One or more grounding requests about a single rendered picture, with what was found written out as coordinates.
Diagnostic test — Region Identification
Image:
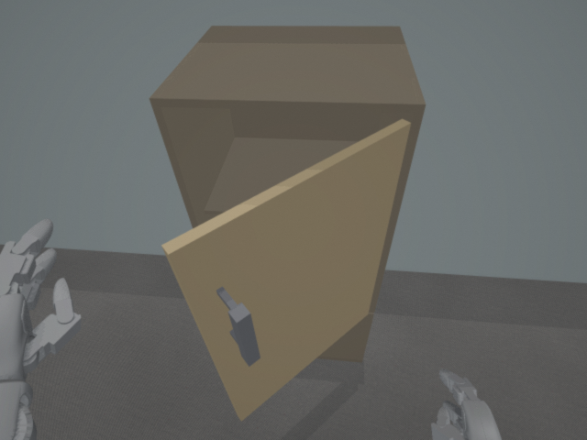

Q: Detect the right robot hand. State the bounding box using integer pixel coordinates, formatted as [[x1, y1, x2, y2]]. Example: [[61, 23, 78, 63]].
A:
[[431, 368, 502, 440]]

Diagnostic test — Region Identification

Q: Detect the cupboard door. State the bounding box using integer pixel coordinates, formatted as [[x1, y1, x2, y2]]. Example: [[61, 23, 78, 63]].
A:
[[161, 119, 411, 422]]

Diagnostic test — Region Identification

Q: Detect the robot left forearm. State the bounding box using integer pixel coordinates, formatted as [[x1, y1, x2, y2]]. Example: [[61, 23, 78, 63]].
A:
[[0, 379, 37, 440]]

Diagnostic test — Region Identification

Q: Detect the left robot hand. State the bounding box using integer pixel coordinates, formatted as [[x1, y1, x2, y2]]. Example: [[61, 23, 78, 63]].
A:
[[0, 218, 82, 381]]

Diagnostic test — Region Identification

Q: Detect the handle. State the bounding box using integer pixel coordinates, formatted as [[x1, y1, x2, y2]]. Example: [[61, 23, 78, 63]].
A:
[[216, 286, 260, 367]]

